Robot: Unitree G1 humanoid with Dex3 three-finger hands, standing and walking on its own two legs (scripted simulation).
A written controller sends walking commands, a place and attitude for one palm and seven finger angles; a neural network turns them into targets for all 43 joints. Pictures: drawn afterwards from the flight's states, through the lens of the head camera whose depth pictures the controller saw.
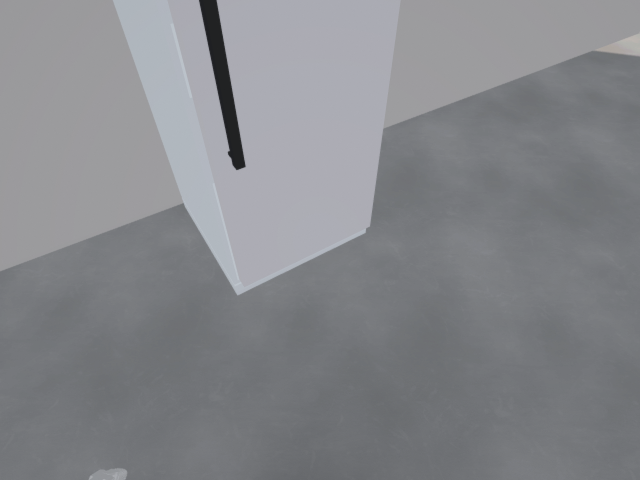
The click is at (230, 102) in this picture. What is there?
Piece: fridge door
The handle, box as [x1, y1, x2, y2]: [199, 0, 245, 169]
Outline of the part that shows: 199,0 230,150 228,151 228,154 232,159 233,165 236,169 245,166 216,0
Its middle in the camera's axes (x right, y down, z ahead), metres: -0.22 -0.36 +0.81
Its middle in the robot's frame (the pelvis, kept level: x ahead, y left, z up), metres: +0.86 +0.27 +0.12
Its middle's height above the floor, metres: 0.89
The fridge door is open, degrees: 0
